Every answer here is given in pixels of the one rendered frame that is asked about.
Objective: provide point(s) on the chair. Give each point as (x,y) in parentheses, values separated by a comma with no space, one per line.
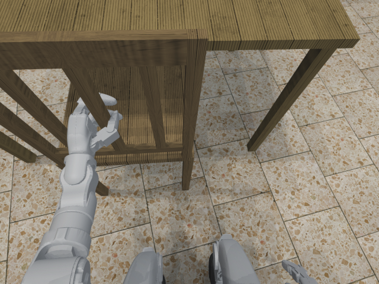
(155,76)

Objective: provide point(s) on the left robot forearm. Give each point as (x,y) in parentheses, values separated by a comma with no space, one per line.
(69,233)

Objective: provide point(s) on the left robot thigh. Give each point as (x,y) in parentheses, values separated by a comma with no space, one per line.
(146,268)

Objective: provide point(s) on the table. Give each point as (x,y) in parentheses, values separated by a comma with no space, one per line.
(322,26)

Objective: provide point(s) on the right robot thigh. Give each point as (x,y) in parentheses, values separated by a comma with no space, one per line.
(230,258)

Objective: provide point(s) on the robot left upper arm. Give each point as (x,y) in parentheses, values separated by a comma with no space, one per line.
(64,270)

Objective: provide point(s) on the robot thigh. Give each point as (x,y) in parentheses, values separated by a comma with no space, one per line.
(230,258)
(146,268)

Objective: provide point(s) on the robot left hand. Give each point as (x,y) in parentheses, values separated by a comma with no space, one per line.
(82,127)

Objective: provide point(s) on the robot right hand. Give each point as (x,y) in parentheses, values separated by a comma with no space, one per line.
(298,273)

